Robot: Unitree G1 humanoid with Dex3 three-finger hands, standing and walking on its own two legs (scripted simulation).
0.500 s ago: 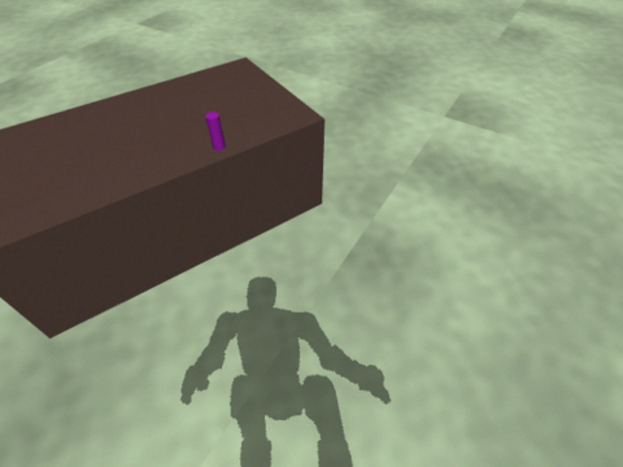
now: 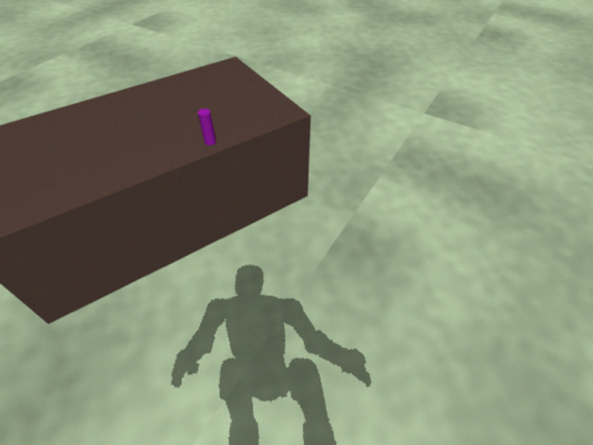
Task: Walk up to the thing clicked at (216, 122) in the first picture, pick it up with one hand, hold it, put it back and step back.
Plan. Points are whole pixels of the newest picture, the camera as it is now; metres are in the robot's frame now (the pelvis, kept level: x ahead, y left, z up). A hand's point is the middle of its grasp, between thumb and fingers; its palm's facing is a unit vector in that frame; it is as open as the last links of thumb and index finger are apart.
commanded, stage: stand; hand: right
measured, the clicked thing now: (207, 127) +1.15 +0.33 -0.27
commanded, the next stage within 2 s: walk up in 0.62 s
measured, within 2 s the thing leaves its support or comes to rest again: neither
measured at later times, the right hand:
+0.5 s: hand out of the picture +0.07 -0.25 -0.16, palm faces -0.04 +0.94 -0.34, open 7.3 cm
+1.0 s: hand (424, 397) +0.22 -0.19 -0.15, palm faces -0.22 +0.86 -0.45, open 7.3 cm
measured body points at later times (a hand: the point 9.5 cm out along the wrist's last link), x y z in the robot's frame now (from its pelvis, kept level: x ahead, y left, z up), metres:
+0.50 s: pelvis +0.00 +0.00 +0.00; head +0.02 +0.00 +0.45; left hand +0.07 +0.30 -0.13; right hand +0.08 -0.30 -0.13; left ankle +0.00 +0.13 -0.75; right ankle -0.01 -0.12 -0.75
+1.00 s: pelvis +0.07 +0.09 -0.04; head +0.08 +0.12 +0.41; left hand +0.05 +0.44 -0.16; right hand +0.23 -0.24 -0.12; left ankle +0.11 +0.23 -0.75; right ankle +0.00 -0.10 -0.71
